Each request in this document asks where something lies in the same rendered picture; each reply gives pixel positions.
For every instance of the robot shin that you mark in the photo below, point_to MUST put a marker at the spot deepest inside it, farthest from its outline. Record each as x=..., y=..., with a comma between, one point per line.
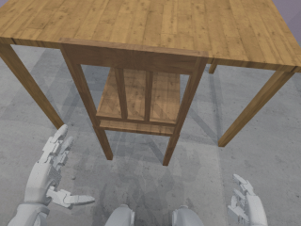
x=183, y=207
x=124, y=205

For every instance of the chair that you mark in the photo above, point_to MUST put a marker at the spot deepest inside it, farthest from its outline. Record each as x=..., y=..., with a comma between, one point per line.
x=142, y=92

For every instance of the robot left hand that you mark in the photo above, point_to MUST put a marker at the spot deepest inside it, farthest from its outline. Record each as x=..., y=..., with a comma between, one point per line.
x=47, y=170

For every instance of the left robot forearm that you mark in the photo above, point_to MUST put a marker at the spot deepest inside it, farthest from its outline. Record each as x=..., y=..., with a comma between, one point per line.
x=30, y=214

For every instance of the robot right hand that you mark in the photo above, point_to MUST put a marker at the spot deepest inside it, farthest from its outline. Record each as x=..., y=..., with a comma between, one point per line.
x=251, y=211

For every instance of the robot right shin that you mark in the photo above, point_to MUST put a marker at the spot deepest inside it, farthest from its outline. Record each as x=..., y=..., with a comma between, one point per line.
x=183, y=207

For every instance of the table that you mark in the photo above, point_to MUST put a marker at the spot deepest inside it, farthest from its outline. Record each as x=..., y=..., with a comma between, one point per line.
x=238, y=33

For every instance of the robot left shin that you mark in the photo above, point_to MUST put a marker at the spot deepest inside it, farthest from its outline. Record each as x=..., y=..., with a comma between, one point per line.
x=124, y=205

